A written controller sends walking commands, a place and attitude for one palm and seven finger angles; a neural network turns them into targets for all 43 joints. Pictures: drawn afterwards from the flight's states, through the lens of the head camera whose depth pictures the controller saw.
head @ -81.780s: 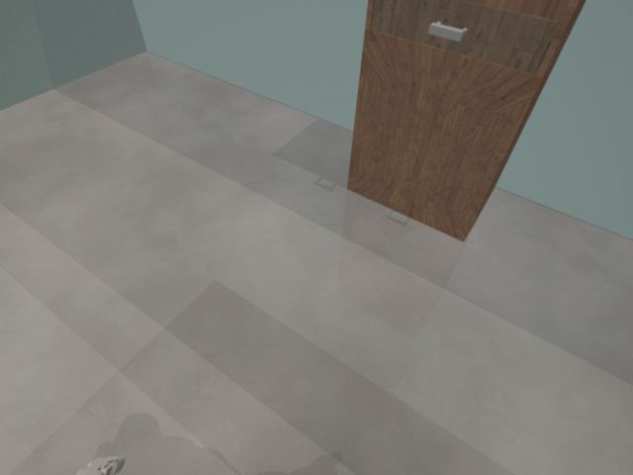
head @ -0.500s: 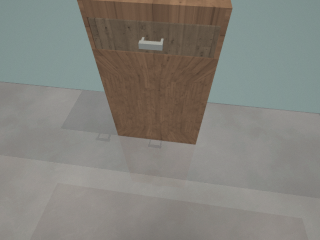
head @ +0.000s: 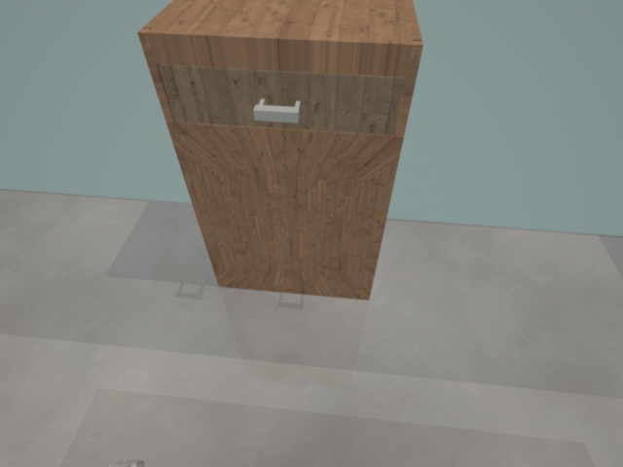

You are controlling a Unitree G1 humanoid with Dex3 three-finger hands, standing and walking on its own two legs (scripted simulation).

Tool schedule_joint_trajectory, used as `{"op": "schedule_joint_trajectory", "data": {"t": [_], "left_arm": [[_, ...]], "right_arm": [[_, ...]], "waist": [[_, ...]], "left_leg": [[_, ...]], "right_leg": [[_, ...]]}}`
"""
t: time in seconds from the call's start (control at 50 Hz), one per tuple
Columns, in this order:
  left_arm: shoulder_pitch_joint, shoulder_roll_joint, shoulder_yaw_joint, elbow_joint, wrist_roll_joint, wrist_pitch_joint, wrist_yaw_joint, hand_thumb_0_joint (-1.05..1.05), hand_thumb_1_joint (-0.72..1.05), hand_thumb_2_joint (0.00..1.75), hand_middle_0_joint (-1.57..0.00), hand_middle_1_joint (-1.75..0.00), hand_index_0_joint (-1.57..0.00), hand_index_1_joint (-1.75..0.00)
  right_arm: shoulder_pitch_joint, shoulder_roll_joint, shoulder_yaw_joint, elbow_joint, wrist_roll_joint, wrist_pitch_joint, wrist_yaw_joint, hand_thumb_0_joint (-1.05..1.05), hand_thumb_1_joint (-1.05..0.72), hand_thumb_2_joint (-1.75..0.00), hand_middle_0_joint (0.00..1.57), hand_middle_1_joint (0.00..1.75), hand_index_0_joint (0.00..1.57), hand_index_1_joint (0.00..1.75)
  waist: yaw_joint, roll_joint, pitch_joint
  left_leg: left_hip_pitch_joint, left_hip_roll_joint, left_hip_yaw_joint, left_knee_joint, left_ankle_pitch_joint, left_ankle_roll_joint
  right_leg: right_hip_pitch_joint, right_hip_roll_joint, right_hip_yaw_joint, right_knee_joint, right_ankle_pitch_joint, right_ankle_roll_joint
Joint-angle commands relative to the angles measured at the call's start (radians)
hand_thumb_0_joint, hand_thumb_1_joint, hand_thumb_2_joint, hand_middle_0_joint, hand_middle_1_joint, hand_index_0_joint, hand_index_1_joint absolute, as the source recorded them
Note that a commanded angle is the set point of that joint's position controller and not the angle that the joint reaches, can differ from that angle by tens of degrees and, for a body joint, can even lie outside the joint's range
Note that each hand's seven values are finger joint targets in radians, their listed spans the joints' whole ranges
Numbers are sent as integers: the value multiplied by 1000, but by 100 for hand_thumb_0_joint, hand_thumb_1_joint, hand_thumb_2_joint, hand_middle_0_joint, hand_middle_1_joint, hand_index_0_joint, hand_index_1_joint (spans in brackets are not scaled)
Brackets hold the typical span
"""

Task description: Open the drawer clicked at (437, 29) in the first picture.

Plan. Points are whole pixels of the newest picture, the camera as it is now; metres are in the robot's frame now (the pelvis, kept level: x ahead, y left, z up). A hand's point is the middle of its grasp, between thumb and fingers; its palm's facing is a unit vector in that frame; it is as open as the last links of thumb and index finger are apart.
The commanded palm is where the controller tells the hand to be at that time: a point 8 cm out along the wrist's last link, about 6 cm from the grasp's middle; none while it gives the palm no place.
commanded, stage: look to check the result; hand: left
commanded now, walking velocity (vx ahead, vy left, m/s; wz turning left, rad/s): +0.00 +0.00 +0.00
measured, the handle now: (278, 108) +0.84 +0.11 +0.03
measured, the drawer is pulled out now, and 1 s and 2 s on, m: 0.00 0.00 0.00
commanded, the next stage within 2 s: take the last steps up to it in 0.56 s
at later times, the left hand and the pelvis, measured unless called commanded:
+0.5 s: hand out of the picture +0.07 +0.25 -0.16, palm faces -0.04 -0.94 -0.35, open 7.4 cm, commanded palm none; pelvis +0.01 +0.00 +0.00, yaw +0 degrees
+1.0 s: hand out of the picture +0.07 +0.20 -0.18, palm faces -0.03 -0.97 -0.23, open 7.4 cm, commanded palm none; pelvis +0.06 +0.00 -0.01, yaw -1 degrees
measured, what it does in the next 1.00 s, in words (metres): shifts its weight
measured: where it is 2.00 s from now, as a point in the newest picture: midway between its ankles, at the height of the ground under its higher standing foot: (337, 460)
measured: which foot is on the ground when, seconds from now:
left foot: down 0.00-1.00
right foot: down 0.00-1.00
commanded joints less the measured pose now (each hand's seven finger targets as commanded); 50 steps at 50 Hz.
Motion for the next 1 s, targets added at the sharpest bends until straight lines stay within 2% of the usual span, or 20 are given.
{"op": "schedule_joint_trajectory", "data": {"t": [0.0,0.18,0.24,0.34,0.66,0.7,0.72,0.74,0.78,0.82,0.88,0.92,0.94,0.96,0.98], "left_arm": [[-4,224,47,-45,-1,-19,16,0,90,90,-20,-30,-20,-30],[-10,238,38,-30,-6,-17,15,0,90,90,-20,-30,-20,-30],[-10,242,38,-25,-6,-18,16,0,90,90,-20,-30,-20,-30],[-5,240,36,-17,-6,-15,16,0,90,90,-20,-30,-20,-30],[-8,244,39,-20,-4,-21,19,0,90,90,-20,-30,-20,-30],[39,157,23,-3,-6,-10,22,0,90,90,-20,-30,-20,-30],[58,119,14,6,-6,1,22,0,90,90,-20,-30,-20,-30],[73,112,14,9,-3,8,18,0,90,90,-20,-30,-20,-30],[93,117,20,6,1,15,7,0,90,90,-20,-30,-20,-30],[108,113,27,-2,4,14,-1,0,90,90,-20,-30,-20,-30],[141,89,34,-11,3,2,-8,0,90,90,-20,-30,-20,-30],[179,76,40,-5,3,-7,-6,0,90,90,-20,-30,-20,-30],[210,78,45,1,2,-11,-4,0,90,90,-20,-30,-20,-30],[254,86,54,15,2,-14,1,0,90,90,-20,-30,-20,-30],[309,102,65,32,1,-15,8,0,90,90,-20,-30,-20,-30]], "right_arm": [[-17,-186,-35,-46,2,-22,-13,0,-90,-90,20,30,20,30],[-24,-207,-28,-37,3,-19,-14,0,-90,-90,20,30,20,30],[-21,-208,-28,-35,4,-19,-16,0,-90,-90,20,30,20,30],[-29,-212,-28,-33,4,-17,-15,0,-90,-90,20,30,20,30],[-47,-215,-30,-39,5,-22,-16,0,-90,-90,20,30,20,30],[-13,-120,-10,-25,1,-12,-13,0,-90,-90,20,30,20,30],[14,-80,-2,-12,-4,-5,-11,0,-90,-90,20,30,20,30],[30,-76,-3,-7,-8,1,-10,0,-90,-90,20,30,20,30],[39,-85,-11,-12,-14,3,-6,0,-90,-90,20,30,20,30],[57,-87,-19,-14,-15,-1,-6,0,-90,-90,20,30,20,30],[90,-81,-26,-20,-12,-15,-10,0,-90,-90,20,30,20,30],[109,-58,-30,-23,-9,-23,-16,0,-90,-90,20,30,20,30],[114,-43,-31,-27,-7,-27,-19,0,-90,-90,20,30,20,30],[112,-19,-29,-34,-5,-31,-22,0,-90,-90,20,30,20,30],[101,8,-26,-46,-2,-35,-24,0,-90,-90,20,30,20,30]], "waist": [[17,-8,-45],[14,-4,-59],[11,-10,-67],[13,-3,-48],[13,-17,-72],[13,-18,-72],[11,-2,-50],[11,8,-16],[17,-3,51],[16,22,73],[19,35,66],[25,17,49],[33,-12,32],[43,-76,12],[57,-165,8]], "left_leg": [[26,108,-109,-65,71,25],[48,114,-112,-82,73,22],[60,119,-110,-79,104,22],[60,119,-111,-91,77,23],[85,120,-106,-84,159,24],[90,116,-90,-72,90,10],[75,114,-83,-71,10,4],[48,113,-87,-78,-108,5],[-11,118,-107,-92,-290,19],[-25,137,-128,-98,-360,36],[-20,165,-149,-64,-291,61],[-29,153,-113,12,-181,62],[-64,127,-68,84,-121,51],[-125,85,-2,179,-76,31],[-222,38,66,294,-120,9]], "right_leg": [[-17,-130,125,-89,61,-28],[2,-130,119,-100,68,-25],[11,-131,115,-97,109,-25],[-2,-130,113,-105,72,-23],[29,-138,102,-94,171,-23],[11,-130,106,-93,89,-11],[-4,-121,101,-83,-4,-7],[-33,-110,103,-73,-112,-11],[-92,-94,111,-54,-242,-24],[-133,-80,101,-12,-273,-32],[-137,-71,89,59,-184,-44],[-97,-84,103,75,-95,-57],[-39,-104,132,66,-31,-69],[54,-142,179,46,63,-90],[151,-198,261,13,178,-128]]}}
